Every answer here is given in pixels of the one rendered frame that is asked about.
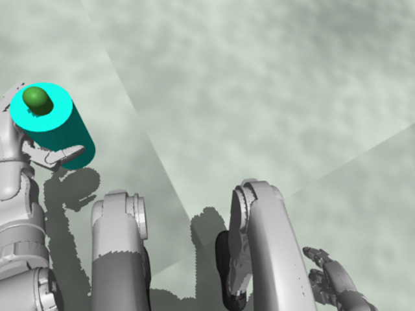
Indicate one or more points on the bottle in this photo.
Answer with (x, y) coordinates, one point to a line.
(47, 113)

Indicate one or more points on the right robot arm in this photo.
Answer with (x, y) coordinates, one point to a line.
(353, 301)

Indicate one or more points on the left robot arm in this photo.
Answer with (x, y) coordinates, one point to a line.
(26, 281)

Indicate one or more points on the left robot hand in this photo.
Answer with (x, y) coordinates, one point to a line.
(15, 144)

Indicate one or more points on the right robot hand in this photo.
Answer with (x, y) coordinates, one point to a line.
(329, 283)

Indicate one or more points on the right robot foot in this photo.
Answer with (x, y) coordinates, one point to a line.
(222, 254)

